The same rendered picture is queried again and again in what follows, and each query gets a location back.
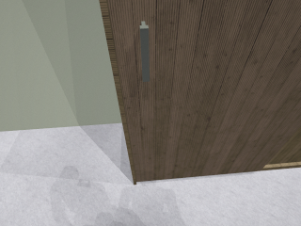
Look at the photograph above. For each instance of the wardrobe door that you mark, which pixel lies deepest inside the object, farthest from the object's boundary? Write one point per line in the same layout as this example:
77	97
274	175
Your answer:
290	151
225	83

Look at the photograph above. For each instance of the handle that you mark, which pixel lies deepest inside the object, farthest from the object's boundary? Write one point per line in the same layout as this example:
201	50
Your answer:
145	51

